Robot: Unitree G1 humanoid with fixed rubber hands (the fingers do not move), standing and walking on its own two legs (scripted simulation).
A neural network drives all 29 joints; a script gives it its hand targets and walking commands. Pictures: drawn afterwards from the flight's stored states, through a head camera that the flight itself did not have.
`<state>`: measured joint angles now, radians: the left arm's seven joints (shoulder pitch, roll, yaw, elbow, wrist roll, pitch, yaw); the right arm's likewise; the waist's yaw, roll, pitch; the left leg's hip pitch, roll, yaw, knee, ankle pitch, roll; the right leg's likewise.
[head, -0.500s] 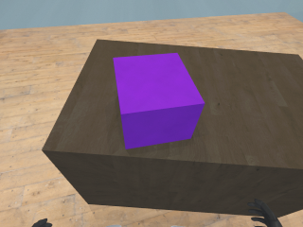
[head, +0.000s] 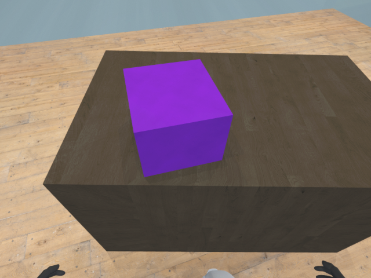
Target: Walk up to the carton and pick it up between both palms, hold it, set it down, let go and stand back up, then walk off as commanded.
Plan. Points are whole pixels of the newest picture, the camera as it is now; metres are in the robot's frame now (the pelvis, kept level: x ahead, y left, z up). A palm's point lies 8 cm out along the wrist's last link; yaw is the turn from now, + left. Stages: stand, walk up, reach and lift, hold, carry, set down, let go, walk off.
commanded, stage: walk up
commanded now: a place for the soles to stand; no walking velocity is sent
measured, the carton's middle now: (173, 115) +0.54 +0.05 +0.03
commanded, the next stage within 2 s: stand in 0.06 s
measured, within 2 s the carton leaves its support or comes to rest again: neither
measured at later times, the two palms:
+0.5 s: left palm out of the picture +0.09 +0.30 -0.07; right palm out of the picture +0.08 -0.34 -0.07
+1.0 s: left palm out of the picture +0.10 +0.31 -0.08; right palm out of the picture +0.12 -0.32 -0.06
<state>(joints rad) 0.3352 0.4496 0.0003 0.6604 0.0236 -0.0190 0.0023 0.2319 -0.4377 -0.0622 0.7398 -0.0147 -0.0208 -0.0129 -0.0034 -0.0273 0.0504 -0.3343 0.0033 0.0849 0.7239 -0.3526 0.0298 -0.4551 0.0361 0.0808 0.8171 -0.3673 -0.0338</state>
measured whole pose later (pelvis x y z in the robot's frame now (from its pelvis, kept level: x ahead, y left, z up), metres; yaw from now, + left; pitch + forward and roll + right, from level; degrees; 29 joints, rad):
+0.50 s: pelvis -0.01 -0.01 +0.01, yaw -2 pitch -1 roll +1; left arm 0.33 0.45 0.00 0.66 0.02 -0.02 -0.01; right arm 0.25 -0.44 -0.06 0.76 -0.01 -0.03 0.01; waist 0.00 -0.03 0.05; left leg -0.33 0.04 0.08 0.69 -0.34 0.02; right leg -0.40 0.04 0.07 0.71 -0.28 -0.03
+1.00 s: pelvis +0.00 +0.00 +0.01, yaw -2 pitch -1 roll +0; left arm 0.33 0.45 0.00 0.66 0.02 -0.03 -0.01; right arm 0.17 -0.43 -0.04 0.76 -0.01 -0.03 0.01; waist 0.00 -0.03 0.05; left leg -0.33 0.05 0.08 0.69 -0.35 0.00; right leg -0.39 0.04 0.07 0.68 -0.28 -0.03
